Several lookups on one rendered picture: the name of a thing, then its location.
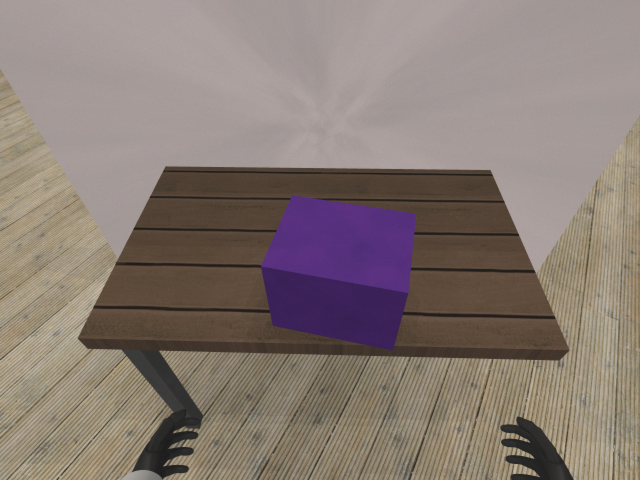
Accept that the carton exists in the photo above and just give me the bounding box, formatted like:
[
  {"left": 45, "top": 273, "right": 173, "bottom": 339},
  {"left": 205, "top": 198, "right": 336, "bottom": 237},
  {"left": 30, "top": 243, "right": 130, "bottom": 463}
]
[{"left": 261, "top": 195, "right": 416, "bottom": 350}]

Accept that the robot right hand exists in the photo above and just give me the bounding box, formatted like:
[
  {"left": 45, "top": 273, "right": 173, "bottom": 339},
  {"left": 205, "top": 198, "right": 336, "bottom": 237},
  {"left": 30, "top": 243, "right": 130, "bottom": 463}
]
[{"left": 500, "top": 417, "right": 574, "bottom": 480}]

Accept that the table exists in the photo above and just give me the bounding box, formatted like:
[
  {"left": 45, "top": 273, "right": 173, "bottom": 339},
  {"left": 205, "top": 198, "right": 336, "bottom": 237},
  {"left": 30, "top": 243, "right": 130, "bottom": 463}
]
[{"left": 78, "top": 166, "right": 569, "bottom": 429}]

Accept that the robot left hand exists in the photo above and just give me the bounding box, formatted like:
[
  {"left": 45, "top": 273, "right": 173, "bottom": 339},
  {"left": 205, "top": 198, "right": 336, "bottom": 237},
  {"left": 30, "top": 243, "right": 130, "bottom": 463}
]
[{"left": 132, "top": 409, "right": 200, "bottom": 479}]

